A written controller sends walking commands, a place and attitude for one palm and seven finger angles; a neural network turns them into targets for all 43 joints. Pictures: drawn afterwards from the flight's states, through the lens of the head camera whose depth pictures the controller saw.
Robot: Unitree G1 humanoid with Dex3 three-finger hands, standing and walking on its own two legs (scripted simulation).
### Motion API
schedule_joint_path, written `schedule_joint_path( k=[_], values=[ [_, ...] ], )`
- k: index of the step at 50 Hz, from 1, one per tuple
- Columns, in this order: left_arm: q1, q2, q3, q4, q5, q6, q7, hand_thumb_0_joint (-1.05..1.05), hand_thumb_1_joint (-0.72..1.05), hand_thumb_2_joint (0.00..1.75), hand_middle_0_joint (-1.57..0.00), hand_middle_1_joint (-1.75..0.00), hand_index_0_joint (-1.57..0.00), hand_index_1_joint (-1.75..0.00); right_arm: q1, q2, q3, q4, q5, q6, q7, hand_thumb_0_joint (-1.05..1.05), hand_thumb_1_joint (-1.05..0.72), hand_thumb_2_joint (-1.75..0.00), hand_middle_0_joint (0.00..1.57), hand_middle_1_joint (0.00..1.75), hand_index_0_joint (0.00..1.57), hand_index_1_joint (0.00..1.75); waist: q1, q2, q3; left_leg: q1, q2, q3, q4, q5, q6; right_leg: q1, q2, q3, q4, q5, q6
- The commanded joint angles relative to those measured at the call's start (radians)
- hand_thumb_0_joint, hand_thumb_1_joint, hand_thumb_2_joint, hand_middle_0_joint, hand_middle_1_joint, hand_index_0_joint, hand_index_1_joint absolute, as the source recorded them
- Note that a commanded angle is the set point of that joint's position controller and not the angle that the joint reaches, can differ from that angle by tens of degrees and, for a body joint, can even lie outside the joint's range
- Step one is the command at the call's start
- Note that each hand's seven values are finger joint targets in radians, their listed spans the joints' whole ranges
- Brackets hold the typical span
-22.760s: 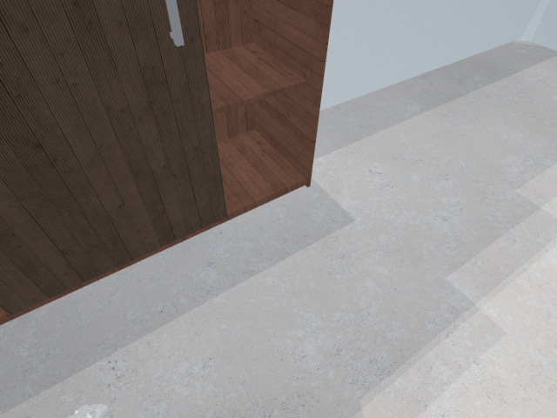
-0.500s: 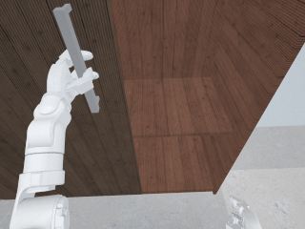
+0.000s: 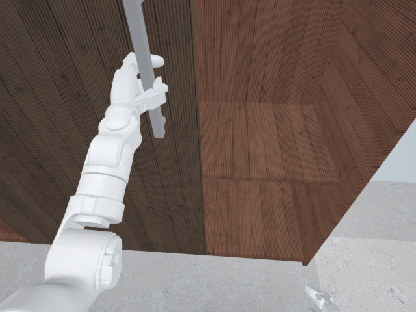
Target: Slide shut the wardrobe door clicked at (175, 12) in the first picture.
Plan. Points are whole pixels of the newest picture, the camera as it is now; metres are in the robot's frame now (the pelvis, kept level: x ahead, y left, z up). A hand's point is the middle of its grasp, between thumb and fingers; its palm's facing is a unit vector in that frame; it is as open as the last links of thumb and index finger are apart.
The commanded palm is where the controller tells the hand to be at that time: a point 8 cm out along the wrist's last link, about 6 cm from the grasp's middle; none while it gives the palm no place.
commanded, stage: tug the door sideways, standing still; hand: left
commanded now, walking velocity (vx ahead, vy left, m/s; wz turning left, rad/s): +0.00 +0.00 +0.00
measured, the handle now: (150, 75) +0.49 +0.16 +0.23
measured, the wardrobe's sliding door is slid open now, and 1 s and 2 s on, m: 0.46 0.43 0.14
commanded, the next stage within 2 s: step sideways, sliding the door along in 0.22 s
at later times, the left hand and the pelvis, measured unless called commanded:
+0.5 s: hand (166, 96) +0.44 +0.12 +0.22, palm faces +0.12 -0.98 -0.16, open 6.1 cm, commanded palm +0.42 +0.16 +0.23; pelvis -0.02 -0.01 -0.01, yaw -4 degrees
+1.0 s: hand (179, 94) +0.45 +0.10 +0.21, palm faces +0.33 -0.94 -0.08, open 6.3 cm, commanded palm +0.42 +0.07 +0.22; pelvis +0.02 -0.12 -0.02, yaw +3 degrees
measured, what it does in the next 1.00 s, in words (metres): steps to the right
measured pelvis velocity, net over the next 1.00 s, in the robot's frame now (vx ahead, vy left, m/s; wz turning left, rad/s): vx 0.02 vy -0.12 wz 0.05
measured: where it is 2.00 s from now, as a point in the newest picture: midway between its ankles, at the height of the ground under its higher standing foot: outside the picture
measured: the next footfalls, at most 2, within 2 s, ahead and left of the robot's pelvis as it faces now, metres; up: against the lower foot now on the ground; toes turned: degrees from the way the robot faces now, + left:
right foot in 1.02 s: +0.15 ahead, -0.27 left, +0.00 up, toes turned +1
left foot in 1.16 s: +0.08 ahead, -0.03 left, +0.00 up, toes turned +19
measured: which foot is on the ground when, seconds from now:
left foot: down 0.00-1.00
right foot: down 0.00-0.76, up 0.78-1.00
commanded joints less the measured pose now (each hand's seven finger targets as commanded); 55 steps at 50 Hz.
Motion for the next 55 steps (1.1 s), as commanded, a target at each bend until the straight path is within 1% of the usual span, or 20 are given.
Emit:
schedule_joint_path(
  k=[1,15,16,17,19,27,29,31,32,33,35,36,37,38,39,41,48,51,53,55],
  values=[
    [-0.701,-0.136,-0.207,-0.297,-0.035,-0.126,-0.1,0.0,0.9,0.9,-0.45,-1.4,-0.45,-1.4,-0.065,-0.119,-0.047,-0.117,0.005,-0.07,-0.008,0.0,-0.9,-0.9,0.2,0.3,0.2,0.3,-0.122,0.034,-0.383,0.331,0.033,-0.048,0.005,0.591,-0.031,-0.072,0.063,0.003,-0.003,0.393,-0.041],
    [-0.753,-0.157,-0.204,-0.18,-0.037,-0.187,-0.078,0.0,0.9,0.9,-0.45,-1.4,-0.45,-1.4,-0.026,-0.123,-0.051,-0.077,0.007,-0.132,-0.006,0.0,-0.9,-0.9,0.2,0.3,0.2,0.3,-0.125,0.02,-0.363,0.295,0.027,-0.045,-0.015,0.471,-0.032,-0.102,0.066,0.006,-0.01,0.325,-0.04],
    [-0.786,-0.111,-0.176,-0.186,-0.039,-0.19,-0.077,0.0,0.9,0.9,-0.45,-1.4,-0.45,-1.4,-0.019,-0.13,-0.051,-0.074,0.005,-0.135,-0.008,0.0,-0.9,-0.9,0.2,0.3,0.2,0.3,-0.123,0.007,-0.374,0.287,0.024,-0.042,-0.018,0.461,-0.032,-0.087,0.065,0.007,-0.014,0.327,-0.04],
    [-0.714,0.524,0.215,-0.164,0.059,-0.315,-0.015,0.0,0.9,0.9,-0.45,-1.4,-0.45,-1.4,0.01,-0.193,-0.056,-0.101,-0.018,-0.106,-0.01,0.0,-0.9,-0.9,0.2,0.3,0.2,0.3,-0.046,0.043,-0.23,0.088,0.075,-0.017,-0.025,0.328,0.022,-0.081,0.006,0.058,-0.029,0.179,-0.023],
    [-0.631,0.243,-0.011,-0.139,0.069,-0.398,-0.051,0.0,0.9,0.9,-0.45,-1.4,-0.45,-1.4,-0.029,-0.157,-0.068,-0.112,-0.021,-0.085,-0.014,0.0,-0.9,-0.9,0.2,0.3,0.2,0.3,-0.058,-0.063,-0.258,0.094,0.103,-0.026,-0.043,0.23,0.036,-0.062,0.013,0.044,0.024,0.146,-0.006],
    [-0.6,0.348,0.041,-0.235,0.06,-0.438,-0.04,0.0,0.9,0.9,-0.45,-1.4,-0.45,-1.4,-0.058,-0.166,-0.078,-0.179,-0.007,0.005,-0.035,0.0,-0.9,-0.9,0.2,0.3,0.2,0.3,-0.054,0.139,-0.253,0.219,0.267,-0.205,0.044,0.355,0.135,-0.207,0.053,0.05,0.177,-0.119,-0.044],
    [-0.596,0.304,0.009,-0.276,0.063,-0.438,-0.044,0.0,0.9,0.9,-0.45,-1.4,-0.45,-1.4,-0.08,-0.157,-0.075,-0.192,0.0,0.018,-0.032,0.0,-0.9,-0.9,0.2,0.3,0.2,0.3,-0.05,0.059,-0.257,0.103,0.197,-0.065,0.145,0.356,0.087,-0.027,0.038,0.056,0.04,0.053,-0.058],
    [-0.58,0.324,0.025,-0.288,0.068,-0.429,-0.037,0.0,0.9,0.9,-0.45,-1.4,-0.45,-1.4,-0.068,-0.146,-0.085,-0.189,0.01,0.029,-0.034,0.0,-0.9,-0.9,0.2,0.3,0.2,0.3,-0.051,-0.22,-0.297,-0.084,0.075,0.083,0.376,0.307,0.026,0.199,-0.099,0.214,-0.017,0.362,-0.139],
    [-0.562,0.29,-0.004,-0.284,0.06,-0.426,-0.037,0.0,0.9,0.9,-0.45,-1.4,-0.45,-1.4,-0.091,-0.132,-0.082,-0.183,0.018,0.026,-0.038,0.0,-0.9,-0.9,0.2,0.3,0.2,0.3,-0.036,-0.307,-0.285,-0.236,0.028,0.077,0.472,0.061,0.01,0.317,-0.173,0.284,0.005,0.613,-0.205],
    [-0.557,0.268,0.001,-0.265,0.061,-0.433,-0.04,0.0,0.9,0.9,-0.45,-1.4,-0.45,-1.4,-0.112,-0.115,-0.075,-0.181,0.02,0.023,-0.036,0.0,-0.9,-0.9,0.2,0.3,0.2,0.3,-0.023,-0.268,-0.226,-0.305,0.023,0.053,0.488,-0.181,0.016,0.323,-0.21,0.307,0.022,0.719,-0.213],
    [-0.594,0.163,-0.077,-0.34,0.065,-0.452,-0.04,0.0,0.9,0.9,-0.45,-1.4,-0.45,-1.4,-0.103,-0.095,-0.059,-0.164,0.01,0.013,-0.04,0.0,-0.9,-0.9,0.2,0.3,0.2,0.3,-0.046,-0.14,-0.222,-0.19,0.047,0.049,0.238,-0.118,0.03,0.272,-0.187,0.208,0.116,0.758,-0.182],
    [-0.588,0.14,-0.09,-0.371,0.059,-0.456,-0.035,0.0,0.9,0.9,-0.45,-1.4,-0.45,-1.4,-0.089,-0.096,-0.059,-0.154,0.004,0.014,-0.039,0.0,-0.9,-0.9,0.2,0.3,0.2,0.3,-0.071,-0.084,-0.261,0.023,0.053,0.069,0.08,0.082,0.035,0.144,-0.134,0.115,0.192,0.676,-0.136],
    [-0.591,0.11,-0.122,-0.435,0.045,-0.46,-0.033,0.0,0.9,0.9,-0.45,-1.4,-0.45,-1.4,-0.074,-0.128,-0.077,-0.158,0.008,0.008,-0.037,0.0,-0.9,-0.9,0.2,0.3,0.2,0.3,-0.103,0.045,-0.333,0.351,0.158,-0.044,-0.037,0.432,0.082,-0.11,-0.059,0.032,0.375,0.508,-0.063],
    [-0.618,0.053,-0.166,-0.47,0.02,-0.463,-0.043,0.0,0.9,0.9,-0.45,-1.4,-0.45,-1.4,-0.082,-0.151,-0.096,-0.179,0.008,0.011,-0.015,0.0,-0.9,-0.9,0.2,0.3,0.2,0.3,-0.113,0.263,-0.369,0.592,0.397,-0.373,0.006,0.802,0.195,-0.416,0.048,0.063,0.579,-0.049,-0.025],
    [-0.672,0.02,-0.201,-0.484,0.022,-0.461,-0.063,0.0,0.9,0.9,-0.45,-1.4,-0.45,-1.4,-0.104,-0.123,-0.088,-0.184,0.013,0.025,0.016,0.0,-0.9,-0.9,0.2,0.3,0.2,0.3,-0.088,0.177,-0.33,0.56,0.451,-0.424,-0.002,0.745,0.228,-0.448,0.039,0.178,0.69,-0.26,-0.051],
    [-0.645,0.081,-0.158,-0.514,0.042,-0.449,-0.061,0.0,0.9,0.9,-0.45,-1.4,-0.45,-1.4,-0.123,-0.121,-0.1,-0.186,0.014,0.035,0.019,0.0,-0.9,-0.9,0.2,0.3,0.2,0.3,-0.086,0.157,-0.22,0.518,0.437,-0.348,0.059,0.749,0.246,-0.554,-0.023,0.201,0.624,-0.271,-0.046],
    [-0.588,-0.019,-0.253,-0.542,0.049,-0.444,-0.088,0.0,0.9,0.9,-0.45,-1.4,-0.45,-1.4,-0.167,-0.133,-0.11,-0.241,0.032,0.001,0.034,0.0,-0.9,-0.9,0.2,0.3,0.2,0.3,-0.075,0.213,-0.257,0.209,0.291,0.01,0.146,0.638,0.09,-0.018,0.063,-0.023,0.235,0.033,-0.017],
    [-0.566,0.031,-0.219,-0.564,0.072,-0.451,-0.08,0.0,0.9,0.9,-0.45,-1.4,-0.45,-1.4,-0.171,-0.111,-0.106,-0.245,0.039,0.004,0.038,0.0,-0.9,-0.9,0.2,0.3,0.2,0.3,-0.064,0.001,-0.295,0.109,0.148,0.079,0.41,0.516,0.011,0.181,-0.017,0.043,0.018,0.509,-0.055],
    [-0.52,0.084,-0.176,-0.566,0.068,-0.435,-0.066,0.0,0.9,0.9,-0.45,-1.4,-0.45,-1.4,-0.198,-0.098,-0.117,-0.215,0.04,-0.006,0.022,0.0,-0.9,-0.9,0.2,0.3,0.2,0.3,-0.072,-0.307,-0.28,-0.091,0.037,0.039,0.491,-0.056,-0.037,0.257,-0.178,0.26,0.063,0.899,-0.164],
    [-0.483,0.011,-0.241,-0.68,0.058,-0.445,-0.064,0.0,0.9,0.9,-0.45,-1.4,-0.45,-1.4,-0.2,-0.057,-0.087,-0.21,0.027,-0.005,0.011,0.0,-0.9,-0.9,0.2,0.3,0.2,0.3,-0.081,-0.186,-0.265,-0.061,0.07,0.027,0.274,-0.149,-0.011,0.205,-0.183,0.191,0.12,0.88,-0.122]
  ],
)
